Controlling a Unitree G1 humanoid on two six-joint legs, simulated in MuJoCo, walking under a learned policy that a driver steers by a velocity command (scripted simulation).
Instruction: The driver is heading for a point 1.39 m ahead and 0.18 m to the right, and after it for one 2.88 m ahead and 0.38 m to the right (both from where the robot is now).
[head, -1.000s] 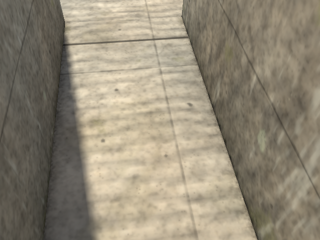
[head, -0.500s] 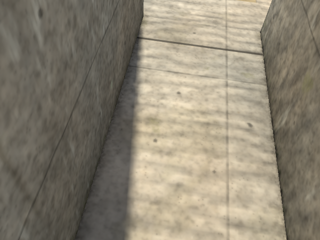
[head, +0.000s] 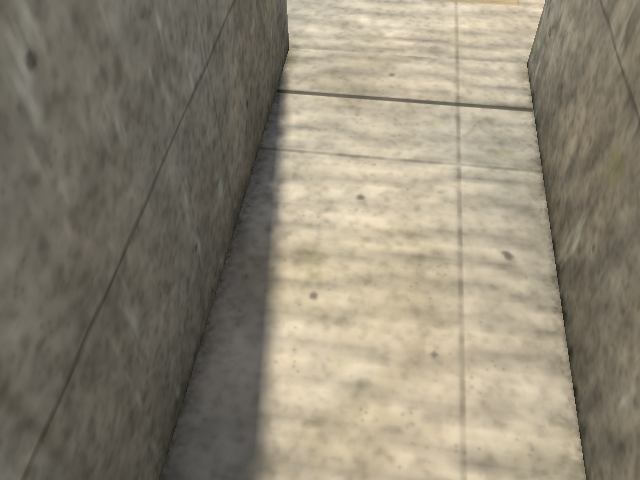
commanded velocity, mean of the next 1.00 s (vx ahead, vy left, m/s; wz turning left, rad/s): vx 0.21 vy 0.00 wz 0.01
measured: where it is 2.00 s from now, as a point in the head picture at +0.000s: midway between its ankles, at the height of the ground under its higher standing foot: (369, 342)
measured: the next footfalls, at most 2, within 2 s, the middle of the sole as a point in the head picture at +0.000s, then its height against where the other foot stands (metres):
right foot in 1.02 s outside the picture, level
left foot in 1.50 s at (306, 392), level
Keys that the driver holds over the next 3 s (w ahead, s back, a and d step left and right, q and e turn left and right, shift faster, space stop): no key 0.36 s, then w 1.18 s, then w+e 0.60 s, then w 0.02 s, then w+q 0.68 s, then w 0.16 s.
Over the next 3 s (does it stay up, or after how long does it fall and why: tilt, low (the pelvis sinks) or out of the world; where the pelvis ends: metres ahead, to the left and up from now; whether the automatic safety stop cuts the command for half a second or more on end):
stays up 1.49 -0.27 -0.02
